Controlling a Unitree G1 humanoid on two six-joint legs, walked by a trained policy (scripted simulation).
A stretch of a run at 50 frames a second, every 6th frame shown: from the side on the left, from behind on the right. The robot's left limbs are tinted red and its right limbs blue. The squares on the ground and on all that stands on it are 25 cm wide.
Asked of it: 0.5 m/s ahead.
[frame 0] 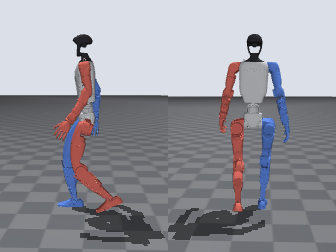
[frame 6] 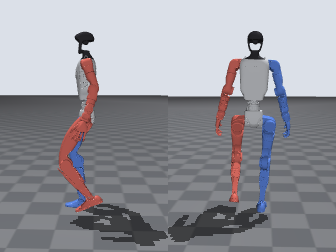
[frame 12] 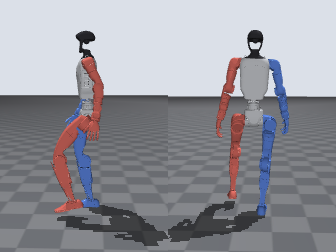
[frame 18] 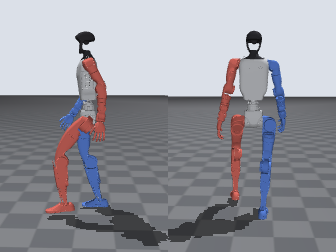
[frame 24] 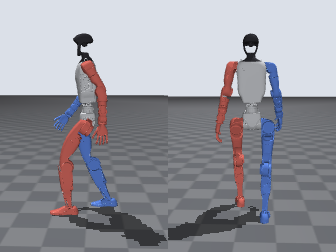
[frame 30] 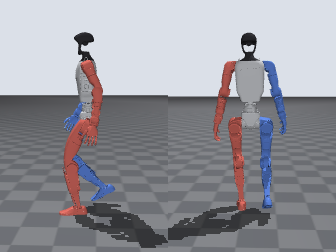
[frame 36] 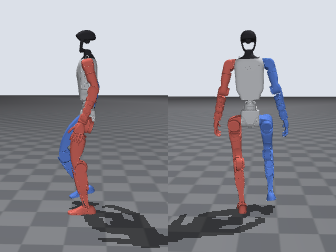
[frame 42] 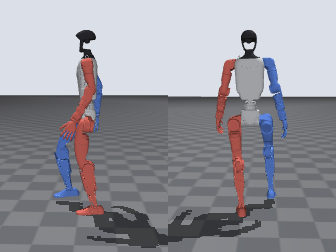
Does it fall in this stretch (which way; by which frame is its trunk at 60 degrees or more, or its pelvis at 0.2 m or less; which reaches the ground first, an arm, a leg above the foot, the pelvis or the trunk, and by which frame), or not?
no
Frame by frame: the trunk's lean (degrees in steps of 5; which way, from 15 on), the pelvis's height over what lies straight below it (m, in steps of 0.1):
0: 5, 0.8
6: 5, 0.8
12: 0, 0.8
18: 5, 0.8
24: 5, 0.8
30: 5, 0.8
36: 0, 0.8
42: 0, 0.8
